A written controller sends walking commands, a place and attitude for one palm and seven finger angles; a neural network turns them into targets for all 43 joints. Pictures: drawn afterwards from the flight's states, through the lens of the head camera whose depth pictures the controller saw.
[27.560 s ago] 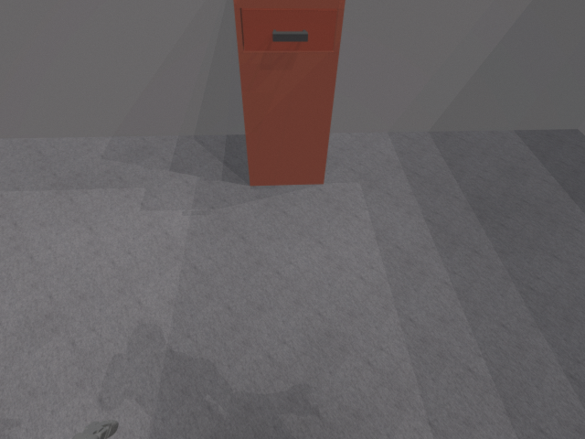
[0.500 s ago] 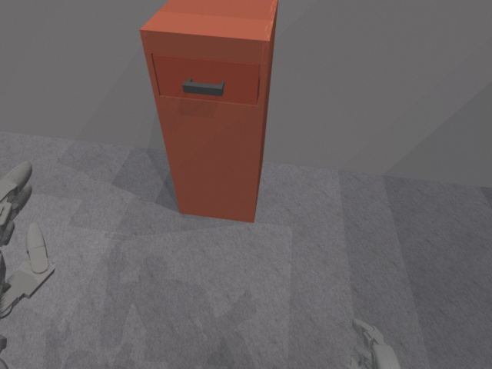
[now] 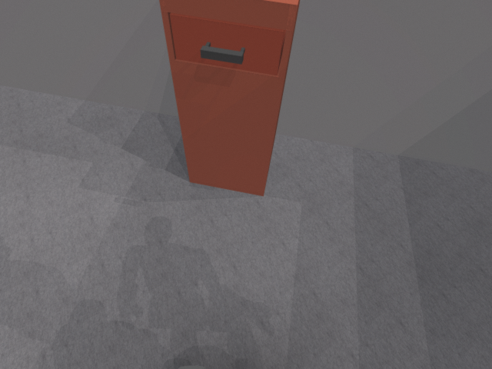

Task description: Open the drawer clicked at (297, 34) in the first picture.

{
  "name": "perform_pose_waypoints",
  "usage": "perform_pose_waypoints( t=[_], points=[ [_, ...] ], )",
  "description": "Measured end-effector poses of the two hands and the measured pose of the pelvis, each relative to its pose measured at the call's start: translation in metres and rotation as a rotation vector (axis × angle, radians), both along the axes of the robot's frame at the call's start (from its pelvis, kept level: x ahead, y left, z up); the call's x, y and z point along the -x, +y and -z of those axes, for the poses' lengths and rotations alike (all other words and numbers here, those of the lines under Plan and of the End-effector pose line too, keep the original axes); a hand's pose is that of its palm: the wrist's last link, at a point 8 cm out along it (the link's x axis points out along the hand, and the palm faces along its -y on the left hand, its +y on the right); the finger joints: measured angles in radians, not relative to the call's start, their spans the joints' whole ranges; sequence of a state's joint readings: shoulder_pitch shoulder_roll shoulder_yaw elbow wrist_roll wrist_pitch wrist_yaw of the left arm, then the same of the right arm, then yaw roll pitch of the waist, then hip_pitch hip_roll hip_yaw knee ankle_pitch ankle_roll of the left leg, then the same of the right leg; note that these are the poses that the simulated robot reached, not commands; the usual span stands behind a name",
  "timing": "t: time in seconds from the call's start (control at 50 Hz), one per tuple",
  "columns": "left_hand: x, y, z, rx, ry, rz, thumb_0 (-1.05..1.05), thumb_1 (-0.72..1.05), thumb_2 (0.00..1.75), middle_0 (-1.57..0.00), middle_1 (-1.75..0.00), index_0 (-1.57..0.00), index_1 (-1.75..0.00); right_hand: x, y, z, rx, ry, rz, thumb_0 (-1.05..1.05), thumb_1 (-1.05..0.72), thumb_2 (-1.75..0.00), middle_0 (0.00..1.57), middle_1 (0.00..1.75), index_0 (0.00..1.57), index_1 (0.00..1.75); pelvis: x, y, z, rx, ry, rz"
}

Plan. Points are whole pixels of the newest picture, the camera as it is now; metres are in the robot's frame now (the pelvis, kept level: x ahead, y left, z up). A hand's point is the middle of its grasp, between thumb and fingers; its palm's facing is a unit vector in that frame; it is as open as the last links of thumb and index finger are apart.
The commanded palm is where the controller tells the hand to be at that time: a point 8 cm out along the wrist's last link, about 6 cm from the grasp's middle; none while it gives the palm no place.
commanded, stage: let the arm hang, fingers relaxed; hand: left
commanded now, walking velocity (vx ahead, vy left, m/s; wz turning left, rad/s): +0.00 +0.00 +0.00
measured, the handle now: (223, 51) +0.94 +0.11 -0.01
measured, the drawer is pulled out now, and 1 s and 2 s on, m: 0.00 0.00 0.00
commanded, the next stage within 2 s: look to check the result in 0.66 s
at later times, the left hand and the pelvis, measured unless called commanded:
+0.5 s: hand out of the picture +0.10 +0.26 -0.13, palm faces -0.04 -0.93 -0.38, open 7.4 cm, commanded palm none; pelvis +0.01 +0.01 +0.01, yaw -1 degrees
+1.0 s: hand out of the picture +0.12 +0.24 -0.14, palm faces -0.06 -0.94 -0.34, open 7.4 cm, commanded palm none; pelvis +0.03 +0.00 +0.01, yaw -1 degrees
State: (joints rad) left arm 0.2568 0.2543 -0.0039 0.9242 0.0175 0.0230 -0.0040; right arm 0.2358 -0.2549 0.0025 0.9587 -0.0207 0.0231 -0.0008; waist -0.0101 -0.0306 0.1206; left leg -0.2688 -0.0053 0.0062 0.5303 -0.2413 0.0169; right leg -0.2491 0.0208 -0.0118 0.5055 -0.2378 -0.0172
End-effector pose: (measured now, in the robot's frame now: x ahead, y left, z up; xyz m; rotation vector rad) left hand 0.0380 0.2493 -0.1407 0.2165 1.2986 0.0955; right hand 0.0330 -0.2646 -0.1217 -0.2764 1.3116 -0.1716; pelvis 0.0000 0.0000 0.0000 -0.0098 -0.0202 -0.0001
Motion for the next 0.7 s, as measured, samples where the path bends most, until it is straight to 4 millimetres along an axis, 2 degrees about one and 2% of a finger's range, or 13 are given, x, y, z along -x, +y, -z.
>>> perform_pose_waypoints(
  t=[0.12,0.2,0.28,0.46,0.58,0.7],
  points=[
    [0.007,0.037,-0.017,-0.093,0.024,-0.030,0.01,0.92,0.90,-0.21,-0.30,-0.20,-0.30,-0.002,-0.003,-0.001,0.003,0.003,0.000,0.01,-0.91,-0.90,0.20,0.30,0.20,0.29,0.000,0.005,-0.006,0.000,-0.004,0.004],
    [-0.002,0.055,-0.028,-0.144,0.000,-0.030,0.01,0.91,0.90,-0.21,-0.30,-0.20,-0.30,-0.015,-0.005,0.000,-0.001,-0.039,-0.002,0.01,-0.91,-0.90,0.20,0.30,0.20,0.29,-0.001,0.007,-0.008,-0.003,-0.011,0.006],
    [-0.018,0.065,-0.039,-0.174,-0.043,-0.021,0.01,0.91,0.90,-0.20,-0.30,-0.20,-0.30,-0.031,-0.007,-0.001,-0.005,-0.082,-0.009,0.01,-0.91,-0.90,0.20,0.30,0.20,0.30,-0.003,0.008,-0.010,-0.007,-0.016,0.007],
    [-0.054,0.061,-0.047,-0.174,-0.115,0.017,0.01,0.90,0.90,-0.20,-0.30,-0.20,-0.30,-0.050,-0.016,-0.006,0.004,-0.120,-0.016,0.00,-0.91,-0.90,0.20,0.30,0.20,0.30,-0.007,0.008,-0.012,-0.012,-0.014,0.011],
    [-0.067,0.050,-0.043,-0.149,-0.118,0.034,0.01,0.90,0.90,-0.21,-0.30,-0.20,-0.30,-0.048,-0.024,-0.009,0.023,-0.100,-0.007,0.00,-0.91,-0.90,0.20,0.30,0.20,0.30,-0.012,0.006,-0.013,-0.013,-0.011,0.014],
    [-0.071,0.042,-0.037,-0.127,-0.096,0.041,0.01,0.90,0.90,-0.21,-0.30,-0.20,-0.30,-0.042,-0.029,-0.011,0.035,-0.063,0.005,0.00,-0.91,-0.90,0.20,0.30,0.20,0.30,-0.017,0.003,-0.013,-0.014,-0.007,0.015]
  ],
)
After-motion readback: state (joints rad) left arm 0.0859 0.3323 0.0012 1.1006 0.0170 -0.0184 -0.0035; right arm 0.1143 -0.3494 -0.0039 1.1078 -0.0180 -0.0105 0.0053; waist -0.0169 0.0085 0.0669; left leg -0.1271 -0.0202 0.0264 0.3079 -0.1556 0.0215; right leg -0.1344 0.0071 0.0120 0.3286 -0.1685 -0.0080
